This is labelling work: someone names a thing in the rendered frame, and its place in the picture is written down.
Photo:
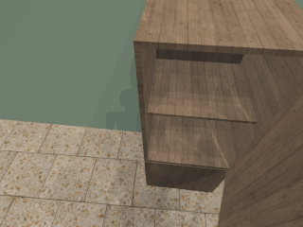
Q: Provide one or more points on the cupboard door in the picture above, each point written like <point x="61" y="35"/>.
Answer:
<point x="264" y="186"/>

